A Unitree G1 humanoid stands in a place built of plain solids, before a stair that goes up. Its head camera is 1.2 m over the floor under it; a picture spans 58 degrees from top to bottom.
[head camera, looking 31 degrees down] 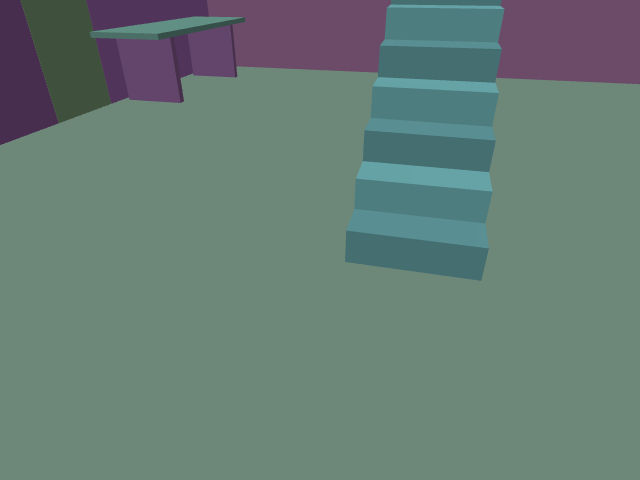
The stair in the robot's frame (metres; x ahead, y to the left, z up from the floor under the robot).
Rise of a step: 0.18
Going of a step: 0.22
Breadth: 0.65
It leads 14 degrees to the right of straight ahead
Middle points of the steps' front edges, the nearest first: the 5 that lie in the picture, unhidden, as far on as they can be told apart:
1.71 -0.44 0.18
1.92 -0.49 0.36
2.13 -0.54 0.53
2.35 -0.60 0.71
2.56 -0.65 0.89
